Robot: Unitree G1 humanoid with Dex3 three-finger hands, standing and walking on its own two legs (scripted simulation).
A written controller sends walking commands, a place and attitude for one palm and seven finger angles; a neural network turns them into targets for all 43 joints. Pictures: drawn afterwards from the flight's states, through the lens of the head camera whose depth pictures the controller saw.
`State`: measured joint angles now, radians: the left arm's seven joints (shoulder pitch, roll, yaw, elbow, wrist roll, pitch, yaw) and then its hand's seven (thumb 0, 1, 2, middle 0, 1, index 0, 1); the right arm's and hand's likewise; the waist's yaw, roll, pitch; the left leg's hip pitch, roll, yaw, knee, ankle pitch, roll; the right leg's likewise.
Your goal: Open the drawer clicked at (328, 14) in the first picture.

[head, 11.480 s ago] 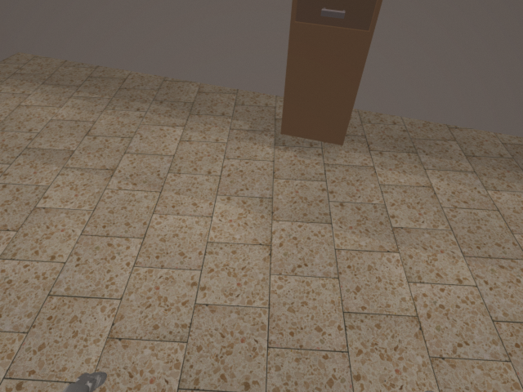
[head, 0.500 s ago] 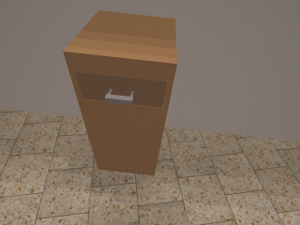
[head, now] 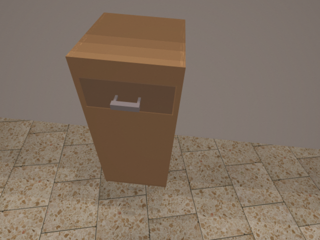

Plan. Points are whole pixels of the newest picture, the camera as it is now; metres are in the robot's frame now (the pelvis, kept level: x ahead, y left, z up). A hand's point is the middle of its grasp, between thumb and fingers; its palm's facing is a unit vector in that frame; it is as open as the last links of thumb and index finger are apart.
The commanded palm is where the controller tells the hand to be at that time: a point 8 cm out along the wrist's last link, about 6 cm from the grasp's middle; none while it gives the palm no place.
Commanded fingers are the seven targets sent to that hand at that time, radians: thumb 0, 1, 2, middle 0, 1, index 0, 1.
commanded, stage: look again from close up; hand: left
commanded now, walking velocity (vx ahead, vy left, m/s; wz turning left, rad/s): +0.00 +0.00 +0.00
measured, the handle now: (126, 102) +0.59 +0.16 -0.01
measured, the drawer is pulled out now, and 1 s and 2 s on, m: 0.00 0.00 0.00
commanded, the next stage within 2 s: shuffle to correct the standing spot in 0.16 s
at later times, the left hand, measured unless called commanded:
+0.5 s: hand out of the picture -0.03 +0.13 -0.18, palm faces +0.07 -0.99 -0.11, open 7.4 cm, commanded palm none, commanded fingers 0.00 0.90 0.90 -0.20 -0.30 -0.20 -0.30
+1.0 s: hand out of the picture +0.10 +0.18 -0.18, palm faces -0.01 -0.97 -0.24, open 7.3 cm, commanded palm none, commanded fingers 0.00 0.90 0.90 -0.20 -0.30 -0.20 -0.30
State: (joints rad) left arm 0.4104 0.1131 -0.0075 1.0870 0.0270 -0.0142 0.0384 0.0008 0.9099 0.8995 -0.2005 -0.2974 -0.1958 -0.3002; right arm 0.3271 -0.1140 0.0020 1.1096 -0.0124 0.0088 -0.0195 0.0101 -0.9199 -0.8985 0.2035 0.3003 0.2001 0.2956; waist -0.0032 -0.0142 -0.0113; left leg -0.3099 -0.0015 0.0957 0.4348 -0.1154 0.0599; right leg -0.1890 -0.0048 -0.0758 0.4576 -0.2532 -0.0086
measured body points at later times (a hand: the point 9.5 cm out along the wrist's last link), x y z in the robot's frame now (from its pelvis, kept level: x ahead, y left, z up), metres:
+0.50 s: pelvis +0.03 -0.01 +0.00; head +0.02 +0.01 +0.45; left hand -0.03 +0.19 -0.17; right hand -0.01 -0.22 -0.16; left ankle +0.08 +0.08 -0.74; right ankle +0.00 -0.11 -0.74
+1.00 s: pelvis +0.07 -0.01 +0.00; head +0.11 -0.01 +0.44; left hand +0.10 +0.23 -0.16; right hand +0.06 -0.22 -0.17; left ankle +0.08 +0.08 -0.74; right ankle +0.05 -0.12 -0.74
